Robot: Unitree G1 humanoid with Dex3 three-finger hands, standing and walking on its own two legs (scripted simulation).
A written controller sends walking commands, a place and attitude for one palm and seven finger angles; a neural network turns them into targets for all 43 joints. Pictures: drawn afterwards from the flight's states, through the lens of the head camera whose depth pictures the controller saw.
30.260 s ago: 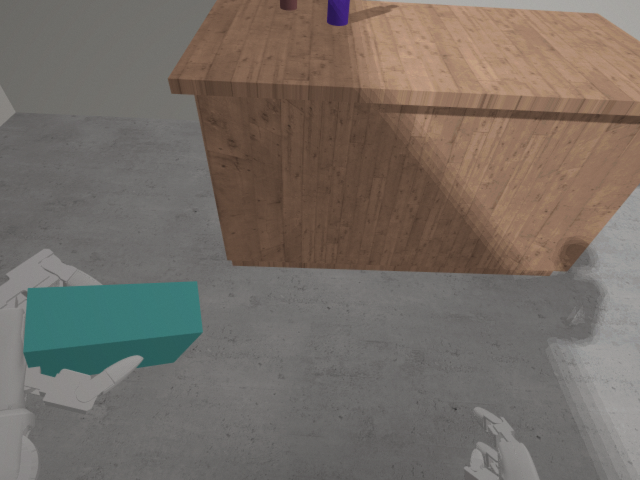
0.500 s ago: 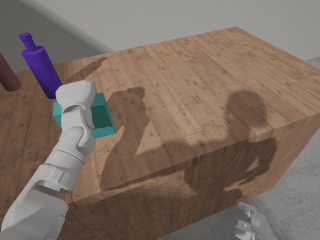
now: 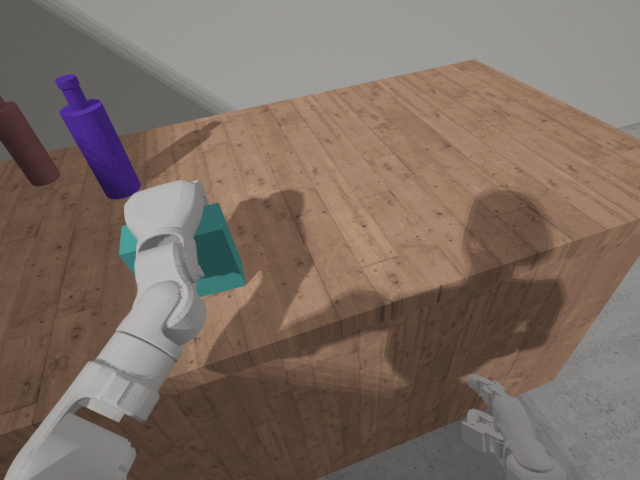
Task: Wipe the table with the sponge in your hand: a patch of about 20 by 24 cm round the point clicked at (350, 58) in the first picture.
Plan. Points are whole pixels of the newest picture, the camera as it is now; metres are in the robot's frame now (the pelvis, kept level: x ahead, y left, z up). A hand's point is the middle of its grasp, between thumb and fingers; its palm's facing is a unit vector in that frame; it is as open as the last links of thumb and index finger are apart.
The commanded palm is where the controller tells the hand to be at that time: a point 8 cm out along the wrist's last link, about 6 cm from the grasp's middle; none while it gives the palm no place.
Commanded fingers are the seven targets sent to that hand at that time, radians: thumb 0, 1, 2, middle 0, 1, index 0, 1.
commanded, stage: wipe back along the third lane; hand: left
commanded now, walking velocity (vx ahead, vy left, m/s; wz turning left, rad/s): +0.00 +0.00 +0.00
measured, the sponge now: (193, 267) +0.36 +0.23 +0.09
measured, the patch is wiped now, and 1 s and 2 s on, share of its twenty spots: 0.90 0.95 0.95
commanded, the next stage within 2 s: slide back across to the middle lane in 0.32 s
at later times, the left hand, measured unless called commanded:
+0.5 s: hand (191, 259) +0.32 +0.20 +0.15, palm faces +0.14 -0.08 -0.99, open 9.4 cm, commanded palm +0.28 +0.20 +0.19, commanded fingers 0.00 0.10 1.30 -1.20 -1.60 -1.20 -1.60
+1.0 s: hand (129, 273) +0.29 +0.26 +0.16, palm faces +0.07 -0.07 -1.00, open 9.4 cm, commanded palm +0.25 +0.27 +0.23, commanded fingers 0.00 0.10 1.30 -1.20 -1.60 -1.20 -1.60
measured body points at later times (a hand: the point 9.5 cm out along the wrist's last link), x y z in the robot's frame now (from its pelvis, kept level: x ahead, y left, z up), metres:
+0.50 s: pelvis +0.00 -0.01 +0.00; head -0.04 -0.07 +0.44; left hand +0.31 +0.20 +0.20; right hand +0.24 -0.22 -0.08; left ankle +0.02 +0.13 -0.73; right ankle -0.04 -0.10 -0.73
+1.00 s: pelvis -0.01 -0.02 +0.00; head -0.04 -0.07 +0.44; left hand +0.28 +0.26 +0.21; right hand +0.23 -0.23 -0.08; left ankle +0.02 +0.13 -0.73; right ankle -0.04 -0.10 -0.73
